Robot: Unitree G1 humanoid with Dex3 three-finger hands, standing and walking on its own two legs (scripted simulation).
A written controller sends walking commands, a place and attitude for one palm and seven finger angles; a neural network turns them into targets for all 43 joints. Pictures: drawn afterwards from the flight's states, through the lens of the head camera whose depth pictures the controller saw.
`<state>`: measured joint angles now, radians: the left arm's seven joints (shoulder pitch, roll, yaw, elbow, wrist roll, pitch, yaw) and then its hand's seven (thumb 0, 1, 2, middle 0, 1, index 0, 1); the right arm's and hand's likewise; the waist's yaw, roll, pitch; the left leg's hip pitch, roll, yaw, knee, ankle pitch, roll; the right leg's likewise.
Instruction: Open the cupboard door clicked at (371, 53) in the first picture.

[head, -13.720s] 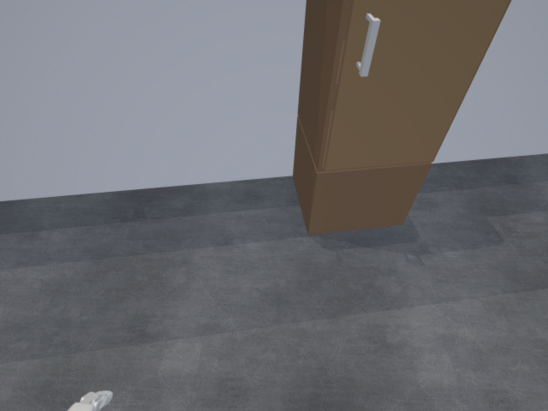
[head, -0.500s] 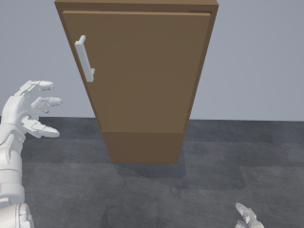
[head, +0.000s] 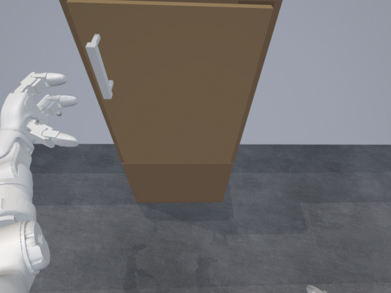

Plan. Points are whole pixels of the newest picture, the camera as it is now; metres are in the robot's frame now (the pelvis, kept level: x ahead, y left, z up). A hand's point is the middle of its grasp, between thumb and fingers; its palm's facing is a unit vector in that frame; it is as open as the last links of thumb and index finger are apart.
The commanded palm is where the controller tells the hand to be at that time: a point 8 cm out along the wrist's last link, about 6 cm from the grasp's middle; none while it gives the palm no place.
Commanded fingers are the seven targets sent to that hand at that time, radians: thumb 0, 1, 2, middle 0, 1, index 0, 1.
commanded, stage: move the hooked fingers beside the handle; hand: left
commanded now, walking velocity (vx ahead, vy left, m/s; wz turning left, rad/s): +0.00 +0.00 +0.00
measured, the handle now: (102, 68) +0.59 +0.23 +0.13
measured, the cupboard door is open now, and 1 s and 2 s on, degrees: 0 0 0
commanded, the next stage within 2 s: none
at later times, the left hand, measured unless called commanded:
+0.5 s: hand (71, 86) +0.51 +0.27 +0.14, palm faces +0.01 -1.00 +0.02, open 14.0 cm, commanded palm +0.49 +0.33 +0.12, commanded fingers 0.00 -0.50 0.30 -0.30 -1.20 -0.30 -1.20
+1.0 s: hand (73, 86) +0.53 +0.28 +0.12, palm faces +0.00 -1.00 +0.01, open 14.0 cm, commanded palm +0.51 +0.32 +0.12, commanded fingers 0.00 -0.50 0.30 -0.30 -1.20 -0.30 -1.20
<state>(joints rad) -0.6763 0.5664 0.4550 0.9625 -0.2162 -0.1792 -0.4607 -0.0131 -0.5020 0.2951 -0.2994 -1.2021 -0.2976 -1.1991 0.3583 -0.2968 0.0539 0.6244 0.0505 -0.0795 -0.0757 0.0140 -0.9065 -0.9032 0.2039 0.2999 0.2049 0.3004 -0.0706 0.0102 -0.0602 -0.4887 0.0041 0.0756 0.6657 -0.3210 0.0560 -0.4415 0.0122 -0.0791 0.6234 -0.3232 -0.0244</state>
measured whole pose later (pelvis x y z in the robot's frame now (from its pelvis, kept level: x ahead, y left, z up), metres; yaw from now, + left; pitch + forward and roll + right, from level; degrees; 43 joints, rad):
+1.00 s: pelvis +0.02 +0.02 -0.01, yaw -1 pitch +19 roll -4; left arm -0.98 0.77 0.51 1.23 -0.09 -0.21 -0.47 -0.01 -0.50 0.30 -0.30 -1.20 -0.30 -1.20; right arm 0.46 -0.29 0.05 0.61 0.01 0.09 -0.04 0.01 -0.91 -0.90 0.21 0.30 0.21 0.30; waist -0.18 0.02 -0.09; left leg -0.72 0.03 0.07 0.78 -0.39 0.07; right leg -0.64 0.04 -0.08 0.66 -0.35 -0.01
